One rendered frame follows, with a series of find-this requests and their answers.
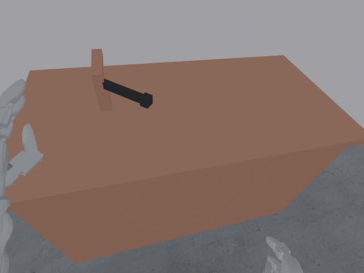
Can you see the tap lever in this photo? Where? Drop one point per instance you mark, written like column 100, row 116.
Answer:
column 145, row 99

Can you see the robot left forearm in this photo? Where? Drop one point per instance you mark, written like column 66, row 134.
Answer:
column 6, row 228

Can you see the counter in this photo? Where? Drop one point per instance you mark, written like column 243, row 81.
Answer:
column 225, row 141

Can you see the robot left hand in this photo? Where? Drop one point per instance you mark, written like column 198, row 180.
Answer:
column 11, row 103

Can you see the robot right hand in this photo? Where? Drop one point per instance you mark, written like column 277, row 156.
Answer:
column 288, row 263

